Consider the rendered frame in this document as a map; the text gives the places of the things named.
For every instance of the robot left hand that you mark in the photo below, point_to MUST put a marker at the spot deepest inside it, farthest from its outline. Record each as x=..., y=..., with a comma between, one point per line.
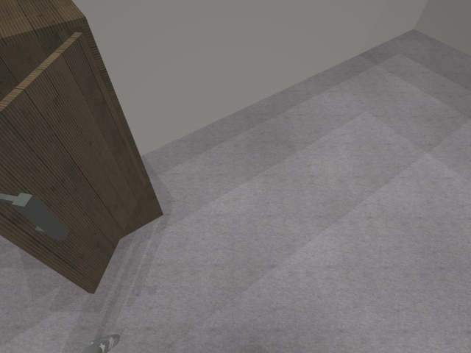
x=102, y=344

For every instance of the handle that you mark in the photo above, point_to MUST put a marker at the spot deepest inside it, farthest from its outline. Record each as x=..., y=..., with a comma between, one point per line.
x=34, y=210

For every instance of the cupboard door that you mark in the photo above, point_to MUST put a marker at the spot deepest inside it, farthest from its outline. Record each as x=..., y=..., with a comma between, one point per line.
x=61, y=141

